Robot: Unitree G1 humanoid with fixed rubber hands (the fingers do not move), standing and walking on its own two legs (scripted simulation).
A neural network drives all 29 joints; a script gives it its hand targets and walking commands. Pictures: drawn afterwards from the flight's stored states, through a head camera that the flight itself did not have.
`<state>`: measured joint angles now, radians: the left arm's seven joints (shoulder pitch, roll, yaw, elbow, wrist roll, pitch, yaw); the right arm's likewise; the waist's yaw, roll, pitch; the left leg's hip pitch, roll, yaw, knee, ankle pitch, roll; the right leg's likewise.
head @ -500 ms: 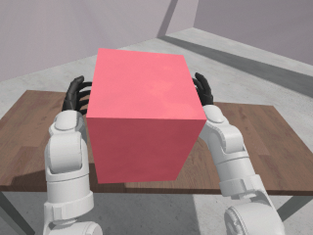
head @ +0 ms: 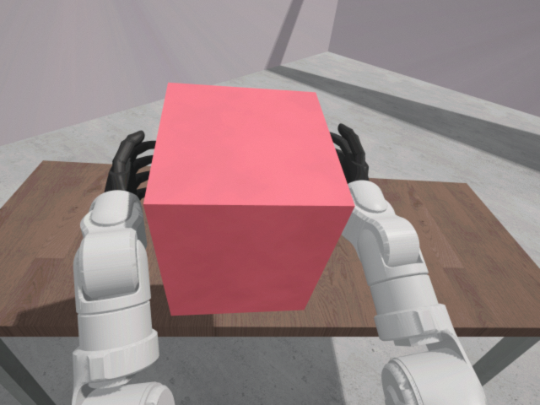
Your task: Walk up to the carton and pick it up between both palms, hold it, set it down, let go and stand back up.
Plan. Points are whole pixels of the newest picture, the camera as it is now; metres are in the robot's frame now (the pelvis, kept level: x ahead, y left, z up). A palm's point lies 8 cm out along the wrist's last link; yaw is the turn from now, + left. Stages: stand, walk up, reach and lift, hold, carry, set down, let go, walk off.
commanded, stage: hold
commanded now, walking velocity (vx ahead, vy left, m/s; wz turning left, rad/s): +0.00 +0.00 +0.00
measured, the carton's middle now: (241, 206) +0.37 +0.01 +0.17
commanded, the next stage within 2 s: none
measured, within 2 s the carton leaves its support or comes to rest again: neither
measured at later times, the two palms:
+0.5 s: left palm (134, 200) +0.34 +0.15 +0.20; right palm (354, 198) +0.35 -0.14 +0.20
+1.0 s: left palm (129, 198) +0.34 +0.15 +0.20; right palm (349, 193) +0.35 -0.14 +0.20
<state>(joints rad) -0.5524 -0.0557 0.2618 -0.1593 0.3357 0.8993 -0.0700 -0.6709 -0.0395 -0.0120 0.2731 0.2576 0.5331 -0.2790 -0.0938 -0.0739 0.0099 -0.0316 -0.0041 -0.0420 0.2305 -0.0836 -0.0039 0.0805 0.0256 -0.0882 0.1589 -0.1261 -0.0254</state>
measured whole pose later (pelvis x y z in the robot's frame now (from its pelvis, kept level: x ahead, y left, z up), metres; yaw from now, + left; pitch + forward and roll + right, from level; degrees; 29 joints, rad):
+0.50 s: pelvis -0.01 +0.00 +0.00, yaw -1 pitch -8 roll +0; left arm -0.55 -0.06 0.23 -0.12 0.33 0.85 -0.04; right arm -0.63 -0.03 -0.02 0.31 0.19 0.44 -0.24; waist -0.08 -0.09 0.06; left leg -0.02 0.00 -0.02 0.23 -0.08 -0.01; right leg 0.09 0.03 -0.07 0.17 -0.12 -0.03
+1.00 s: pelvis -0.01 +0.00 +0.00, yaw -2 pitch -7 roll +0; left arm -0.57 -0.06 0.24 -0.10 0.33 0.84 -0.03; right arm -0.65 -0.05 -0.01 0.34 0.22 0.44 -0.25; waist -0.06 -0.08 0.03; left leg -0.04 0.00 -0.01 0.24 -0.08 0.00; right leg 0.05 0.03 -0.06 0.20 -0.13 -0.03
